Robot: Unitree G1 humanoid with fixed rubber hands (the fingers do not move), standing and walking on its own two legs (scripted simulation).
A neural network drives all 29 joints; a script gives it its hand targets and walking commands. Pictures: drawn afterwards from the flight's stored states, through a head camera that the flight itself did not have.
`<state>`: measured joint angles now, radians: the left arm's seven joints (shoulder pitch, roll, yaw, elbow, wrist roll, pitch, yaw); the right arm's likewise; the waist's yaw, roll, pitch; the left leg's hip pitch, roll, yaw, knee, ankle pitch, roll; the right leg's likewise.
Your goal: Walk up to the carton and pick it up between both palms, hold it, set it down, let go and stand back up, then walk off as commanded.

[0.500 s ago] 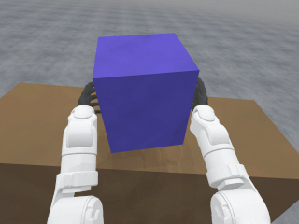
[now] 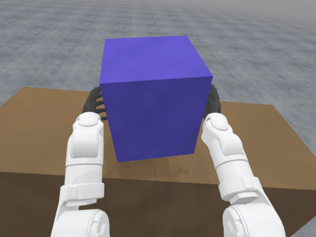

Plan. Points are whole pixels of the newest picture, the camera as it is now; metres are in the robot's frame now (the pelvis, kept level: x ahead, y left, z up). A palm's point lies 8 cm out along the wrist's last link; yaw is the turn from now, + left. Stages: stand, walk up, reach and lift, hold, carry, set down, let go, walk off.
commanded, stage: hold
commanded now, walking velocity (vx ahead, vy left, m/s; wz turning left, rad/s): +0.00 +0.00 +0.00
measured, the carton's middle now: (151, 99) +0.41 +0.00 +0.20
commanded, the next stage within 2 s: none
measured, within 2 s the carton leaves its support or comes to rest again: neither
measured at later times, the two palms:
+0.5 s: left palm (89, 118) +0.35 +0.15 +0.19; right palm (211, 116) +0.35 -0.14 +0.20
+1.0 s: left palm (90, 116) +0.35 +0.15 +0.19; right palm (212, 110) +0.35 -0.14 +0.21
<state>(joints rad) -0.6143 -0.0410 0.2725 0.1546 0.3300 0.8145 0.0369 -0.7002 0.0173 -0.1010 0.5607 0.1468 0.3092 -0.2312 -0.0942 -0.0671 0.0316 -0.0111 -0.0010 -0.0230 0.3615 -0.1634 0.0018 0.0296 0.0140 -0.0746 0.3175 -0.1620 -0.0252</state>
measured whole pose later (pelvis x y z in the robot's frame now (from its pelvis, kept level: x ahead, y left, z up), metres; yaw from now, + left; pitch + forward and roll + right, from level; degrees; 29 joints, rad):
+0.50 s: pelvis +0.00 +0.01 +0.00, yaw +0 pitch -12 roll -1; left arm -0.57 -0.05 0.26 0.09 0.33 0.82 0.02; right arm -0.65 0.01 -0.07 0.50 0.16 0.31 -0.24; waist -0.10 -0.06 0.05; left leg 0.01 0.00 -0.02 0.37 -0.17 0.01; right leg 0.06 0.01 -0.07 0.30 -0.16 -0.02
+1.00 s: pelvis -0.01 +0.00 +0.00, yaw +0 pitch -12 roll +0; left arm -0.66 -0.04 0.32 0.23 0.37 0.80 0.00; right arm -0.76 0.02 -0.11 0.64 0.12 0.32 -0.23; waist -0.09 -0.08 0.03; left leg 0.02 0.00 -0.02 0.34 -0.15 0.00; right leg 0.05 0.01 -0.07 0.31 -0.15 -0.03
